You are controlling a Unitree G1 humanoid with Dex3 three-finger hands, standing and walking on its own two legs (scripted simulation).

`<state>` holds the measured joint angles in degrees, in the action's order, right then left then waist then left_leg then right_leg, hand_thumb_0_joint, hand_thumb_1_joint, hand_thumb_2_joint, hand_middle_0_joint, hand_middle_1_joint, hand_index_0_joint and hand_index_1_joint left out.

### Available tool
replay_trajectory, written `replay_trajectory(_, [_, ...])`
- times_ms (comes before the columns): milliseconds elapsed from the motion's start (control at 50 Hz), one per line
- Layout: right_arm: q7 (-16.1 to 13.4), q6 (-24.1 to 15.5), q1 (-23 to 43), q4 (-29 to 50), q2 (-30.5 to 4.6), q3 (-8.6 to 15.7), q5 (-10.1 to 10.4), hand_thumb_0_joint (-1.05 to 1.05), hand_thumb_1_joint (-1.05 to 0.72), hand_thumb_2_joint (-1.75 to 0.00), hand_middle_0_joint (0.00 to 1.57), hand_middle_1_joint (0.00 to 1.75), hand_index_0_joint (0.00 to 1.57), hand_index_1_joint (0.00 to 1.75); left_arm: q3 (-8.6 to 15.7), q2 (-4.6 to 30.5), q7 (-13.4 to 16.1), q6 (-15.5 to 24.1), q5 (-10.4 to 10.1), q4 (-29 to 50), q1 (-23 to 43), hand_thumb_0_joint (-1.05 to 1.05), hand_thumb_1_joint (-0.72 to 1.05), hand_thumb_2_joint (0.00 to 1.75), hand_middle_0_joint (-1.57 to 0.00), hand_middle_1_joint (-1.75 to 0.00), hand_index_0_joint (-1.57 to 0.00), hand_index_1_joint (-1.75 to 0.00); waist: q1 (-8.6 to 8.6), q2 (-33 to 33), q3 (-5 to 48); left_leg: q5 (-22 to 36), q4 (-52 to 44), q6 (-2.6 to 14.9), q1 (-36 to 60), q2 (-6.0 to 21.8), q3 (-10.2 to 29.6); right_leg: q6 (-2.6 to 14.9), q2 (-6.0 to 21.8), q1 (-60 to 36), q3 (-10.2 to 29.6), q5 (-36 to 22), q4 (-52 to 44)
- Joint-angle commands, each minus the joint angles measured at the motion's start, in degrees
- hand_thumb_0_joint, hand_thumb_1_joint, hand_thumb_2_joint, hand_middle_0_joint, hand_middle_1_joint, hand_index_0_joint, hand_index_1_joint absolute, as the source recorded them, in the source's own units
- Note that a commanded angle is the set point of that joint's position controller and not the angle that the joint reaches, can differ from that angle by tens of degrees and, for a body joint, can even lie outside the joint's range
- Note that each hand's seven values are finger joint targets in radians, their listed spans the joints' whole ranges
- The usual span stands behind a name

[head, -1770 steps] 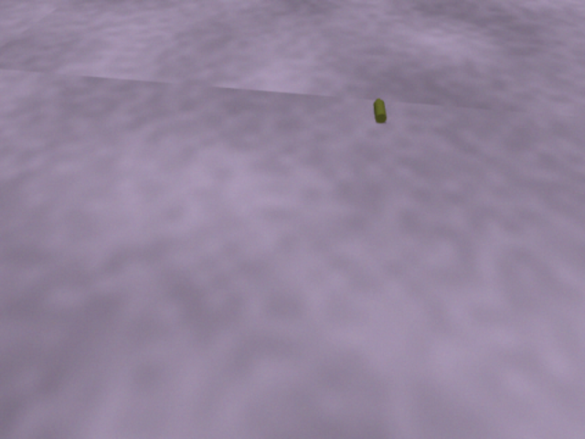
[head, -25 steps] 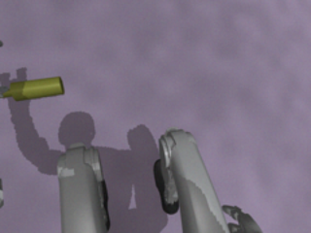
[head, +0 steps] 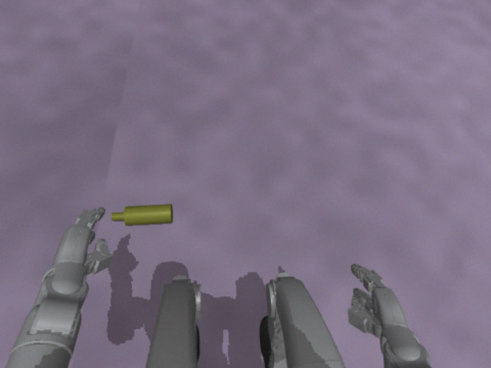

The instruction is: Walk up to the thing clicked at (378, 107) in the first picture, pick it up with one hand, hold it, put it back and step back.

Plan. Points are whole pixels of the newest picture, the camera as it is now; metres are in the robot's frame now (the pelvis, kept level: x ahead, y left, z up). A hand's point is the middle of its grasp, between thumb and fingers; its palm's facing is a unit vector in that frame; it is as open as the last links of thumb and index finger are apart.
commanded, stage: home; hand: left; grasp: from above
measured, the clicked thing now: (142, 215) +0.54 +0.28 -0.55
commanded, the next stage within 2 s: none
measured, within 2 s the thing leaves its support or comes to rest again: neither
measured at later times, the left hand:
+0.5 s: hand (88, 291) +0.23 +0.18 +0.08, palm faces +0.10 -0.97 -0.20, open 7.4 cm
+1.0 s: hand (86, 299) +0.22 +0.18 +0.09, palm faces +0.10 -0.98 -0.19, open 7.4 cm
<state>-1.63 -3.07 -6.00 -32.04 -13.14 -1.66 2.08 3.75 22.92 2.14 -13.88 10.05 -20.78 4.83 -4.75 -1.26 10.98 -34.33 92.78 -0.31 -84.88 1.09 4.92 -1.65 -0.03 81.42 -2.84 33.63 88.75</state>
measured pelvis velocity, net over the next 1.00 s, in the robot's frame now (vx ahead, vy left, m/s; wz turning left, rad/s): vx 0.07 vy -0.01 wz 0.05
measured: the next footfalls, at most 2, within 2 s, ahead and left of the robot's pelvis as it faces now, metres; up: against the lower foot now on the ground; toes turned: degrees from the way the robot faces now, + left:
none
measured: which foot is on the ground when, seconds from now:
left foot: down 0.00-1.00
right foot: down 0.00-1.00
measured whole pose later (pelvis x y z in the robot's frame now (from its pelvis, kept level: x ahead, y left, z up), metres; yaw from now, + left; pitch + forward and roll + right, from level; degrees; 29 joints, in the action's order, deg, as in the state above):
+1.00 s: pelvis +0.07 -0.01 +0.14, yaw +3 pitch +10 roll -3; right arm -10.2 -13.6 -15.8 -30.9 -12.5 -2.0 0.2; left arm 1.8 12.9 1.0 -26.4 -2.9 7.5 -28.5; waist -2.1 -2.1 9.1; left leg -27.9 57.6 -0.8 -39.7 1.5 4.0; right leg -0.9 0.0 36.3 -3.0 27.1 53.5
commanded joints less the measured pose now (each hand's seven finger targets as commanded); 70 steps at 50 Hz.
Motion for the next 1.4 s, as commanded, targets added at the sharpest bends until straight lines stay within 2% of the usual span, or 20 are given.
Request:
replay_trajectory(0, [-2.5,-3.6,-3.0,5.9,-9.0,3.3,0.4,0.00,-0.90,-0.90,0.20,0.30,0.20,0.30,4.8,7.9,2.6,0.0,-4.3,13.4,3.9,0.00,0.90,0.90,-0.20,-0.30,-0.20,-0.30,-0.67,-7.2,21.0,4.0,-21.6,1.20,28.1,-0.2,1.7,2.77,-0.8,-17.3,1.0,-6.6,-17.5])
replay_trajectory(20, [-2.9,-3.9,-3.4,6.1,-8.6,3.1,0.4,0.00,-0.90,-0.90,0.20,0.30,0.20,0.30,4.2,6.4,2.7,-0.8,-5.1,15.1,2.0,0.00,0.90,0.90,-0.20,-0.30,-0.20,-0.30,-0.54,-7.4,20.0,5.1,-23.1,1.13,29.4,-0.2,1.2,2.87,-0.8,-19.3,1.0,-7.3,-19.4])
replay_trajectory(80, [-4.1,-4.8,-3.8,6.7,-8.1,2.5,0.6,0.00,-0.90,-0.90,0.20,0.30,0.20,0.30,4.7,3.8,3.0,-3.2,-8.6,18.4,-3.2,0.00,0.90,0.90,-0.20,-0.30,-0.20,-0.30,0.27,-6.3,18.5,4.9,-27.7,1.00,33.6,-0.3,1.9,2.60,-0.9,-25.0,1.0,-7.8,-23.9])
replay_trajectory(140, [-5.6,-5.9,-4.5,6.8,-7.4,1.9,0.6,0.00,-0.90,-0.90,0.20,0.30,0.20,0.30,4.6,1.5,2.9,-5.3,-11.3,20.8,-8.7,0.00,0.90,0.90,-0.20,-0.30,-0.20,-0.30,0.06,-5.0,15.6,7.4,-30.9,0.98,36.3,-0.3,1.4,2.43,-1.1,-29.9,0.9,-9.8,-28.2])
replay_trajectory(160, [-6.1,-6.3,-4.9,7.0,-7.1,1.8,0.6,0.00,-0.90,-0.90,0.20,0.30,0.20,0.30,4.1,0.4,2.7,-5.9,-11.9,22.1,-9.9,0.00,0.90,0.90,-0.20,-0.30,-0.20,-0.30,-0.31,-4.9,14.7,8.4,-31.8,1.06,37.1,-0.5,0.8,2.43,-1.2,-31.6,1.0,-10.5,-29.8])
replay_trajectory(220, [-7.4,-7.3,-5.9,7.7,-6.5,1.4,0.5,0.00,-0.90,-0.90,0.20,0.30,0.20,0.30,4.3,-0.8,2.5,-7.2,-13.5,25.5,-15.0,0.00,0.90,0.90,-0.20,-0.30,-0.20,-0.30,0.24,-4.3,12.3,11.2,-34.6,1.13,40.2,-0.7,-0.2,2.27,-1.2,-36.5,0.9,-12.6,-33.7])
replay_trajectory(240, [-7.8,-7.7,-6.3,7.9,-6.3,1.5,0.3,0.00,-0.90,-0.90,0.20,0.30,0.20,0.30,3.9,-1.5,2.4,-7.5,-13.8,26.4,-16.3,0.00,0.90,0.90,-0.20,-0.30,-0.20,-0.30,-0.24,-3.8,11.3,12.2,-35.4,1.19,41.0,-0.8,-0.6,2.15,-1.3,-37.6,0.8,-13.5,-35.1])
replay_trajectory(260, [-8.1,-8.0,-7.0,8.0,-6.3,1.5,0.2,0.00,-0.90,-0.90,0.20,0.30,0.20,0.30,4.1,-2.0,2.3,-7.8,-14.1,27.8,-18.5,0.00,0.90,0.90,-0.20,-0.30,-0.20,-0.30,0.21,-3.8,10.9,13.2,-36.8,1.07,42.7,-0.7,-0.6,2.16,-1.3,-38.9,0.7,-14.3,-36.0])
replay_trajectory(360, [-9.3,-9.5,-7.7,9.8,-5.4,1.5,-0.3,0.00,-0.90,-0.90,0.20,0.30,0.20,0.30,2.8,-3.6,1.8,-9.0,-14.1,34.1,-27.1,0.00,0.90,0.90,-0.20,-0.30,-0.20,-0.30,1.56,-3.4,7.2,16.5,-41.2,1.02,47.1,-1.2,-1.6,2.08,-1.7,-44.1,-0.1,-16.4,-41.0])
replay_trajectory(440, [-9.8,-10.6,-7.9,10.6,-5.3,2.0,-0.7,0.00,-0.90,-0.90,0.20,0.30,0.20,0.30,1.6,-4.6,1.1,-9.5,-13.6,37.5,-31.7,0.00,0.90,0.90,-0.20,-0.30,-0.20,-0.30,1.43,-2.8,5.3,19.4,-42.8,1.08,49.3,-1.2,-2.0,2.03,-1.9,-45.6,-0.8,-18.7,-42.5])
replay_trajectory(500, [-10.0,-11.3,-7.6,11.2,-5.5,2.1,-0.9,0.00,-0.90,-0.90,0.20,0.30,0.20,0.30,1.4,-4.8,0.5,-9.9,-13.4,38.7,-32.9,0.00,0.90,0.90,-0.20,-0.30,-0.20,-0.30,1.28,-0.5,2.5,17.8,-43.9,1.51,49.8,-1.4,-2.3,1.69,-1.8,-45.8,-0.9,-17.2,-44.3])
replay_trajectory(540, [-9.9,-11.9,-7.2,11.1,-5.6,2.2,-1.1,0.00,-0.90,-0.90,0.20,0.30,0.20,0.30,1.3,-5.0,0.0,-10.0,-13.4,39.3,-33.2,0.00,0.90,0.90,-0.20,-0.30,-0.20,-0.30,1.79,-0.4,1.8,17.7,-44.5,1.44,50.0,-1.3,-2.3,1.69,-1.8,-46.4,-1.4,-16.7,-44.4])
replay_trajectory(640, [-9.9,-13.2,-6.8,10.8,-6.2,2.5,-1.6,0.00,-0.90,-0.90,0.20,0.30,0.20,0.30,1.2,-4.8,-0.7,-9.6,-12.8,37.9,-31.0,0.00,0.90,0.90,-0.20,-0.30,-0.20,-0.30,1.17,0.2,0.2,16.4,-44.8,1.46,50.3,-1.4,-2.3,1.52,-1.5,-45.4,-1.4,-15.4,-44.5])
replay_trajectory(660, [-9.9,-13.4,-6.7,10.6,-6.1,2.5,-1.7,0.00,-0.90,-0.90,0.20,0.30,0.20,0.30,1.4,-4.5,-0.9,-9.5,-12.6,37.6,-30.9,0.00,0.90,0.90,-0.20,-0.30,-0.20,-0.30,1.70,-0.5,-0.2,15.9,-44.8,1.40,50.0,-1.5,-2.5,1.45,-1.3,-45.5,-1.3,-15.1,-44.5])
replay_trajectory(760, [-9.5,-14.0,-6.9,10.4,-6.4,2.8,-2.0,0.00,-0.90,-0.90,0.20,0.30,0.20,0.30,1.6,-4.4,-1.0,-9.2,-12.6,39.5,-31.9,0.00,0.90,0.90,-0.20,-0.30,-0.20,-0.30,1.92,-2.9,3.7,20.9,-43.7,0.95,52.5,-1.5,-2.8,1.54,-1.3,-47.3,-1.1,-19.6,-43.2])
replay_trajectory(900, [-9.5,-14.0,-6.0,10.2,-6.3,2.5,-1.8,0.00,-0.90,-0.90,0.20,0.30,0.20,0.30,1.3,-4.2,-0.6,-9.3,-12.6,39.2,-31.6,0.00,0.90,0.90,-0.20,-0.30,-0.20,-0.30,2.12,-1.6,2.5,18.1,-44.0,1.27,51.2,-1.7,-2.8,1.35,-1.1,-47.2,-0.8,-17.7,-44.3])
replay_trajectory(980, [-9.6,-14.0,-6.4,10.1,-6.3,2.5,-1.7,0.00,-0.90,-0.90,0.20,0.30,0.20,0.30,1.1,-4.3,-0.4,-9.6,-12.4,39.2,-32.5,0.00,0.90,0.90,-0.20,-0.30,-0.20,-0.30,2.70,-2.1,3.1,19.8,-44.3,1.06,51.7,-1.4,-2.5,1.68,-1.3,-47.7,-1.1,-18.8,-43.5])
replay_trajectory(1160, [-9.6,-14.2,-6.3,10.0,-6.4,2.6,-1.7,0.00,-0.90,-0.90,0.20,0.30,0.20,0.30,1.5,-4.4,-0.5,-9.6,-12.9,39.0,-32.0,0.00,0.90,0.90,-0.20,-0.30,-0.20,-0.30,2.55,-1.8,2.4,17.8,-44.7,0.94,51.2,-1.1,-2.1,1.56,-1.6,-47.0,-1.5,-16.8,-43.5])
replay_trajectory(1300, [-9.5,-14.2,-6.8,9.7,-6.6,2.9,-1.8,0.00,-0.90,-0.90,0.20,0.30,0.20,0.30,1.6,-4.2,-0.7,-9.3,-12.8,39.3,-32.5,0.00,0.90,0.90,-0.20,-0.30,-0.20,-0.30,2.52,-2.7,4.2,21.8,-44.4,0.55,52.3,-0.8,-1.8,1.89,-1.8,-47.8,-1.5,-19.5,-42.2])
replay_trajectory(1380, [-9.5,-14.1,-6.7,9.5,-6.6,2.9,-1.8,0.00,-0.90,-0.90,0.20,0.30,0.20,0.30,1.2,-4.2,-0.7,-9.5,-12.7,39.1,-31.9,0.00,0.90,0.90,-0.20,-0.30,-0.20,-0.30,2.48,-2.9,2.9,21.5,-44.6,0.58,52.1,-0.8,-1.9,1.85,-1.7,-47.2,-1.4,-19.2,-42.4])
